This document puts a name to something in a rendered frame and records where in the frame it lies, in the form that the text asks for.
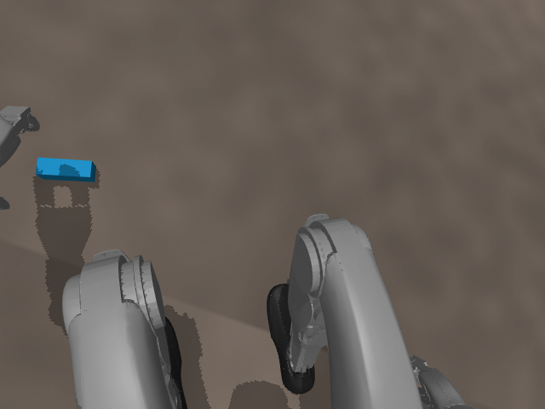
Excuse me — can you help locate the right robot foot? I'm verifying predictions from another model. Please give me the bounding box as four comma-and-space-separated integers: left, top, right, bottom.
267, 284, 315, 395

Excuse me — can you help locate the left robot foot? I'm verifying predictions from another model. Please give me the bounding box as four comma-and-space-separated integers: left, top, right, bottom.
164, 317, 187, 409

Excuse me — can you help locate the right robot hand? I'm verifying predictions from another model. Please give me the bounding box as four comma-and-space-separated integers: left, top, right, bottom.
410, 355, 466, 409

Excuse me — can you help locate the small box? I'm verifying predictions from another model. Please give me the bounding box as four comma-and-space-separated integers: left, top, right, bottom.
36, 158, 96, 182

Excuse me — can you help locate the left robot hand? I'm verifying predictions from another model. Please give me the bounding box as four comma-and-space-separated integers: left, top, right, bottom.
0, 106, 40, 210

